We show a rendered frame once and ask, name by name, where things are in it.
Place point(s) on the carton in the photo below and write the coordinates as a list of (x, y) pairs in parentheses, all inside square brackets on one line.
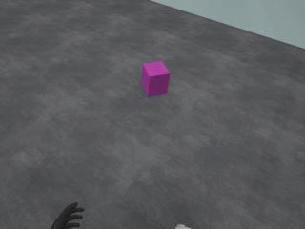
[(155, 78)]

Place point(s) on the robot left hand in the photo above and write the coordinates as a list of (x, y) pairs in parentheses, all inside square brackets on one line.
[(65, 216)]

